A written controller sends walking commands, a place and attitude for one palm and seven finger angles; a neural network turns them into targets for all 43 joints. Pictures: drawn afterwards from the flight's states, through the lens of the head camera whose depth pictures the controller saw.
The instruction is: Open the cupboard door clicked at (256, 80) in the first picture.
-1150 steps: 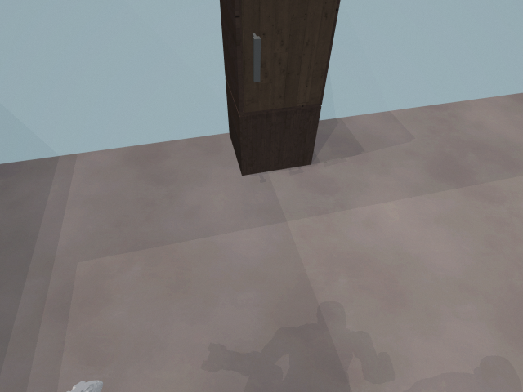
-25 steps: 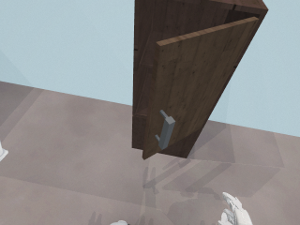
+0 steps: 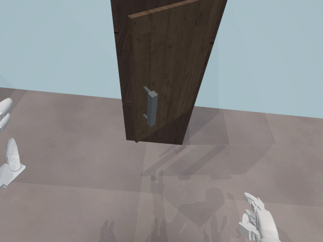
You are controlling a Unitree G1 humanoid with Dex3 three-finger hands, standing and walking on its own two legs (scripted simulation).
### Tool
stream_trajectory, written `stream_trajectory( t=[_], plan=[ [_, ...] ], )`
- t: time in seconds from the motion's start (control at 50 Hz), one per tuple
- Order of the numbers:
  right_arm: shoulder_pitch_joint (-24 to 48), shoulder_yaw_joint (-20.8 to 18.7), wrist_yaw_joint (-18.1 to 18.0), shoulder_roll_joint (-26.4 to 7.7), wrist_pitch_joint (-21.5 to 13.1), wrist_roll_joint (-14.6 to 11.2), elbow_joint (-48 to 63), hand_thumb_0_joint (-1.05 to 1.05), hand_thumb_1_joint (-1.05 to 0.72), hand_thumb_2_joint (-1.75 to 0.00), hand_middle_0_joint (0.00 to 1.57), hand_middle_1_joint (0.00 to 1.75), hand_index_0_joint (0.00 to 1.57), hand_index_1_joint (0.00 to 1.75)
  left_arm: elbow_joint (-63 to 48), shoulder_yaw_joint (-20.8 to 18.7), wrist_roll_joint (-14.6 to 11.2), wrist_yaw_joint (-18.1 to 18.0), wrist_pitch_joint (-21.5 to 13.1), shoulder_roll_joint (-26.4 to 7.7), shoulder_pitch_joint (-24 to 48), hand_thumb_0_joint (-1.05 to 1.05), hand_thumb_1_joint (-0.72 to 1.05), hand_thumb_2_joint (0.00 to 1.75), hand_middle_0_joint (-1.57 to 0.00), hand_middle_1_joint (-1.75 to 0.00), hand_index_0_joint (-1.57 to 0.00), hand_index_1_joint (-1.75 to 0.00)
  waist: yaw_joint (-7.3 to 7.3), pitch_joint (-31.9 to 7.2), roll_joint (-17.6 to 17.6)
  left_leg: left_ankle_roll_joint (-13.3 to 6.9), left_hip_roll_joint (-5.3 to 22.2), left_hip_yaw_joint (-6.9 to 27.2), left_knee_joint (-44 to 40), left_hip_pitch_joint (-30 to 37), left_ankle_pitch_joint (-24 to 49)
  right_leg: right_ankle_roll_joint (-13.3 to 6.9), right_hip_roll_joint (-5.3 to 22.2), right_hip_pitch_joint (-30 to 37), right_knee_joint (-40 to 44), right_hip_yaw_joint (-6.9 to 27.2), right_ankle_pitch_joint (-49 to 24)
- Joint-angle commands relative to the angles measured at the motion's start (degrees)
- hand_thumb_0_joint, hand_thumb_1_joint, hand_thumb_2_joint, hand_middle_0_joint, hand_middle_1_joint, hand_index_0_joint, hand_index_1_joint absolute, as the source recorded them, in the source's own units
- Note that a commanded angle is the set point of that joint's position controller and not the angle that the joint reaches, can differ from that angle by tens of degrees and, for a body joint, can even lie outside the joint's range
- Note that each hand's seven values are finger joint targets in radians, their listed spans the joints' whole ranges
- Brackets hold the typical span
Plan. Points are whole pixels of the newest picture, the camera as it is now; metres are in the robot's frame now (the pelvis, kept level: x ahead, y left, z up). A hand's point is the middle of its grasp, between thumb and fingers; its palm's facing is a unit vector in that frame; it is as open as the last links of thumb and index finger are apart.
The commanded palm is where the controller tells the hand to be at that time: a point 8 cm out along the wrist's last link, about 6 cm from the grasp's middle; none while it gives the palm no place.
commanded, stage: stop stepping back and stand still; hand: left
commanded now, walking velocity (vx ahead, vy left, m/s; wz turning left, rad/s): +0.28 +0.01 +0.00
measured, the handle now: (148, 106) +0.59 +0.07 -0.09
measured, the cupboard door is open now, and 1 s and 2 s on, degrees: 42 42 42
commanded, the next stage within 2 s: let the arm hang, fingers relaxed in 0.64 s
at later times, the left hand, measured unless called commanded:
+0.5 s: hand out of the picture +0.10 +0.25 +0.16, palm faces +0.50 -0.75 -0.43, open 7.4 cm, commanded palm +0.04 +0.29 +0.17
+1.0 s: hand out of the picture -0.02 +0.15 -0.17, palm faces +0.07 -0.98 -0.16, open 7.4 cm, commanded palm none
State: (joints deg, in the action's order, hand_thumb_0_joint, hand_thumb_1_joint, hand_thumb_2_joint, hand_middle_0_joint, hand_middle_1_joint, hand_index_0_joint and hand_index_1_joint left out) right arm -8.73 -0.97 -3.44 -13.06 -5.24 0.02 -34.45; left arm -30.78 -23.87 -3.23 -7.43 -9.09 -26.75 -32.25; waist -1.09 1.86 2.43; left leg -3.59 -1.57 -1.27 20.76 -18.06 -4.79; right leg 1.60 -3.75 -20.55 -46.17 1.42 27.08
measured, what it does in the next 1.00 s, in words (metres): steps on the spot: right foot, then left foot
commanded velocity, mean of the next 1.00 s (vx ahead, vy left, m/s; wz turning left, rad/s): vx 0.12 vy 0.02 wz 0.00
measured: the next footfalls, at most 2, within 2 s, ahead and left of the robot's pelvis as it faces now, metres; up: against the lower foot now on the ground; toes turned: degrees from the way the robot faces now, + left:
right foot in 0.14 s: -0.03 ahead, -0.13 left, +0.00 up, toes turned +1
left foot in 0.44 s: -0.06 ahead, +0.11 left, +0.00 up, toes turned +8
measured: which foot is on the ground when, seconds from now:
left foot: down 0.00-0.14, up 0.16-0.42, down 0.44-1.00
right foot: up 0.00-0.12, down 0.14-1.00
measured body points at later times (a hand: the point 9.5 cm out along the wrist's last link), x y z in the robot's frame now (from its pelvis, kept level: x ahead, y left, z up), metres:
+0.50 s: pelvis -0.08 -0.02 -0.01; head -0.10 -0.01 +0.44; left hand +0.06 +0.29 +0.18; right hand +0.07 -0.27 -0.09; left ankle -0.10 +0.11 -0.75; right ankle -0.07 -0.13 -0.74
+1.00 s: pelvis -0.09 -0.02 -0.02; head -0.08 -0.02 +0.43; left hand -0.03 +0.20 -0.16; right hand +0.02 -0.25 -0.15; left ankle -0.10 +0.11 -0.74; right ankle -0.07 -0.13 -0.74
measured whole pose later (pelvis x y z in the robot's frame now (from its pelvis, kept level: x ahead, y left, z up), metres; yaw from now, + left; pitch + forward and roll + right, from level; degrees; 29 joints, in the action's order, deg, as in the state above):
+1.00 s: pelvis -0.09 -0.02 -0.02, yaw +5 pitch -1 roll +1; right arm -11.1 0.2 -0.2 -12.0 -0.2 1.9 -51.9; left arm 45.9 0.3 1.3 0.0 3.1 -8.9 -15.3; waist -1.7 1.8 1.5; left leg 0.4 0.7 -3.0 33.3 -15.0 -17.2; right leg -0.4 2.8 -16.6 -36.2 -3.4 18.5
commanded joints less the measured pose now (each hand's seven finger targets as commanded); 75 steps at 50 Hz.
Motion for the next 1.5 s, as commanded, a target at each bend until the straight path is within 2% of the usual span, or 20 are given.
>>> stream_trajectory(
  t=[0.0,0.04,0.08,0.1,0.12,0.14,0.22,0.34,0.42,0.48,0.58,0.7,0.72,0.8,0.86,0.9,0.96,1.04,1.2,1.48],
  plan=[
    [2.47,-1.81,-1.32,-6.46,-4.49,0.09,9.50,0.00,-0.90,-0.90,0.20,0.30,0.20,0.30,-16.80,-8.96,-0.21,-2.44,-2.92,-9.16,-5.06,0.00,0.90,0.90,-0.20,-0.30,-0.20,-0.30,0.98,-9.21,-14.68,-3.98,12.88,11.88,-12.74,-4.50,-18.98,0.09,0.65,11.29,2.02,-3.10,-1.84],
    [2.66,-1.61,-1.81,-6.64,-5.18,0.26,9.47,0.00,-0.90,-0.90,0.20,0.30,0.20,0.30,-16.14,-9.54,0.38,-3.29,-3.35,-9.28,-3.43,0.00,0.90,0.90,-0.20,-0.30,-0.20,-0.30,0.98,-7.22,-20.05,-1.75,10.68,9.16,-15.17,-13.42,-31.92,-0.66,-0.47,20.38,8.20,-6.92,-1.43],
    [2.08,-1.94,-1.94,-6.88,-5.39,0.36,9.06,0.00,-0.90,-0.90,0.20,0.30,0.20,0.30,-13.82,-9.60,1.12,-3.26,-3.55,-9.79,-2.28,0.00,0.90,0.90,-0.20,-0.30,-0.20,-0.30,0.85,-6.09,-17.01,1.28,6.14,4.88,-10.05,-16.72,-35.01,-1.50,0.01,24.82,18.16,-8.85,-2.16],
    [1.98,-1.75,-1.72,-5.52,-5.05,0.48,8.70,0.00,-0.90,-0.90,0.20,0.30,0.20,0.30,-12.53,-8.48,1.17,-3.07,-3.82,-9.18,-1.57,0.00,0.90,0.90,-0.20,-0.30,-0.20,-0.30,0.44,-4.72,-8.68,3.07,2.36,2.24,0.68,-12.21,-29.50,-3.52,5.06,17.65,28.83,-3.50,1.28],
    [1.95,-2.04,-1.55,-5.25,-4.48,0.68,8.02,0.00,-0.90,-0.90,0.20,0.30,0.20,0.30,-10.99,-9.40,0.99,-3.04,-4.01,-10.76,-1.01,0.00,0.90,0.90,-0.20,-0.30,-0.20,-0.30,0.04,-4.55,4.36,4.63,-0.56,1.83,20.99,-5.59,-20.69,-8.78,16.98,3.09,39.26,15.36,11.21],
    [1.78,-2.23,-1.55,-6.83,-3.83,1.53,6.39,0.00,-0.90,-0.90,0.20,0.30,0.20,0.30,-12.10,-10.29,0.65,-3.21,-4.45,-12.14,4.28,0.00,0.90,0.90,-0.20,-0.30,-0.20,-0.30,0.36,-2.03,9.37,4.81,0.74,3.41,35.05,-6.39,-16.60,-12.36,26.88,-6.73,43.04,24.04,12.52],
    [0.02,-1.71,-1.88,-6.20,-4.04,0.65,3.88,0.00,-0.90,-0.90,0.20,0.30,0.20,0.30,-0.60,-3.51,1.87,-2.15,-4.32,-6.01,9.24,0.00,0.90,0.90,-0.20,-0.30,-0.20,-0.30,-0.99,-0.55,2.29,3.93,3.59,1.66,36.66,-11.73,-11.86,-8.07,19.31,-3.41,36.15,11.55,7.59],
    [0.48,-1.35,-2.72,-4.74,-5.97,0.76,4.73,0.00,-0.90,-0.90,0.20,0.30,0.20,0.30,-4.65,-5.23,2.74,-3.11,-5.68,-7.47,8.85,0.00,0.90,0.90,-0.20,-0.30,-0.20,-0.30,0.95,-3.40,5.66,1.28,1.43,-4.82,9.02,-0.95,-15.84,-8.06,17.47,7.00,31.18,9.91,-0.10],
    [-0.02,-2.21,-2.45,-7.10,-5.96,0.10,7.29,0.00,-0.90,-0.90,0.20,0.30,0.20,0.30,-10.28,-7.13,1.61,-3.43,-6.65,-7.43,5.68,0.00,0.90,0.90,-0.20,-0.30,-0.20,-0.30,0.84,-7.08,-8.08,-1.40,9.50,6.41,1.03,7.76,-1.00,-2.27,6.54,7.82,15.26,0.31,-17.14],
    [-0.01,-1.29,-2.07,-5.79,-6.01,-0.11,6.09,0.00,-0.90,-0.90,0.20,0.30,0.20,0.30,-8.97,-7.42,1.85,-2.73,-6.12,-7.07,5.42,0.00,0.90,0.90,-0.20,-0.30,-0.20,-0.30,0.44,-3.05,-15.76,-1.83,12.92,8.82,-3.41,0.97,-8.88,-0.58,3.37,6.31,11.34,-5.85,-8.61],
    [0.03,-1.25,-1.71,-6.29,-6.86,-0.13,5.71,0.00,-0.90,-0.90,0.20,0.30,0.20,0.30,-6.30,-6.26,1.91,-2.57,-5.48,-6.09,5.99,0.00,0.90,0.90,-0.20,-0.30,-0.20,-0.30,0.33,-1.96,-9.48,-0.20,11.14,4.35,0.06,-2.17,-11.60,-1.38,3.35,10.43,17.28,-5.01,-12.98],
    [0.29,-0.70,-1.21,-4.61,-6.05,0.11,5.73,0.00,-0.90,-0.90,0.20,0.30,0.20,0.30,-7.13,-6.31,1.05,-2.59,-5.16,-6.81,6.18,0.00,0.90,0.90,-0.20,-0.30,-0.20,-0.30,-0.04,-5.49,-0.19,2.77,3.62,-1.50,10.97,1.07,-11.84,-5.37,10.74,7.54,24.37,7.50,-15.81],
    [0.32,-3.73,3.92,-10.82,-5.26,1.03,-7.97,0.00,-0.90,-0.90,0.20,0.30,0.20,0.30,37.25,17.69,6.58,5.89,5.04,5.60,7.65,0.00,0.90,0.90,-0.20,-0.30,-0.20,-0.30,-1.98,-3.04,-0.46,3.03,5.21,0.20,20.41,-0.49,-3.95,-5.97,15.53,-0.43,15.56,4.41,-28.91],
    [-2.60,-1.76,3.32,-7.75,1.80,2.17,-6.21,0.00,-0.90,-0.90,0.20,0.30,0.20,0.30,45.64,18.91,5.58,7.75,9.65,9.59,11.31,0.00,0.90,0.90,-0.20,-0.30,-0.20,-0.30,1.10,-3.28,1.24,-0.92,9.83,7.87,7.94,-4.37,0.66,-1.85,7.43,2.68,10.36,-3.63,-17.88],
    [-1.57,-1.33,3.12,-7.87,2.92,2.26,-8.24,0.00,-0.90,-0.90,0.20,0.30,0.20,0.30,57.29,19.23,5.51,7.18,8.96,6.82,14.18,0.00,0.90,0.90,-0.20,-0.30,-0.20,-0.30,1.68,-4.73,10.15,1.07,6.29,4.23,10.44,-1.40,3.99,-3.05,10.36,8.65,15.64,0.98,-28.59],
    [-3.08,-0.99,2.97,-6.29,3.78,1.97,-11.12,0.00,-0.90,-0.90,0.20,0.30,0.20,0.30,64.99,19.82,5.03,6.82,8.59,4.97,15.78,0.00,0.90,0.90,-0.20,-0.30,-0.20,-0.30,0.74,-5.25,7.68,2.67,3.94,1.28,10.89,3.34,1.95,-4.89,13.50,8.14,17.99,3.15,-35.07],
    [-3.36,-0.07,2.64,-4.99,4.12,1.80,-16.09,0.00,-0.90,-0.90,0.20,0.30,0.20,0.30,74.43,21.10,4.26,6.43,8.70,6.42,17.46,0.00,0.90,0.90,-0.20,-0.30,-0.20,-0.30,0.74,-4.90,-6.69,2.55,6.06,2.86,4.81,5.76,3.97,-3.26,10.32,9.45,18.70,1.00,-25.99],
    [-4.36,-0.19,2.10,-3.32,4.60,1.63,-20.20,0.00,-0.90,-0.90,0.20,0.30,0.20,0.30,82.43,20.72,4.17,6.14,8.80,8.88,15.75,0.00,0.90,0.90,-0.20,-0.30,-0.20,-0.30,1.40,-3.26,-12.30,2.26,6.75,3.80,1.70,3.61,-3.01,-3.42,9.50,12.44,23.41,0.00,-19.27],
    [-9.53,-0.46,1.86,-3.88,4.93,1.16,-26.25,0.00,-0.90,-0.90,0.20,0.30,0.20,0.30,90.94,21.73,3.86,6.29,8.62,8.20,16.20,0.00,0.90,0.90,-0.20,-0.30,-0.20,-0.30,0.86,0.46,-3.28,2.15,7.35,4.32,-1.47,4.66,-7.34,-3.76,9.92,10.65,27.62,-0.83,-14.00],
    [-10.67,-0.62,1.85,-2.99,4.94,1.17,-28.94,0.00,-0.90,-0.90,0.20,0.30,0.20,0.30,94.27,21.75,4.09,5.84,8.80,8.66,14.94,0.00,0.90,0.90,-0.20,-0.30,-0.20,-0.30,1.13,4.09,-2.78,2.03,7.05,4.39,-4.02,2.93,-13.01,-3.41,9.79,8.31,28.00,-0.91,-9.84]
  ],
)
